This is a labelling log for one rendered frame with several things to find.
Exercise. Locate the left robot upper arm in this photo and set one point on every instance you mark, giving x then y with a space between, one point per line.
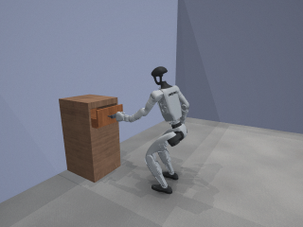
155 96

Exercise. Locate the handle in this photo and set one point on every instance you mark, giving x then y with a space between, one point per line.
112 116

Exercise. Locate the robot left forearm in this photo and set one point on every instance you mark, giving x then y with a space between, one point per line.
134 117

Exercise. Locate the right robot shin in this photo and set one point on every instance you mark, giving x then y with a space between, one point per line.
164 156

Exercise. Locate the robot left foot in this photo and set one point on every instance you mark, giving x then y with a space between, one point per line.
159 188

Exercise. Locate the right robot upper arm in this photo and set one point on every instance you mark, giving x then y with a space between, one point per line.
182 99

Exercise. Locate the robot right forearm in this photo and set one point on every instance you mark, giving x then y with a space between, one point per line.
184 116

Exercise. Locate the cabinet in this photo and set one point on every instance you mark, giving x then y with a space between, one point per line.
89 152

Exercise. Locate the drawer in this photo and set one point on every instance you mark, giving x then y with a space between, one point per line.
100 118

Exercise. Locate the robot left hand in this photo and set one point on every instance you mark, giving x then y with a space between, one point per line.
119 116

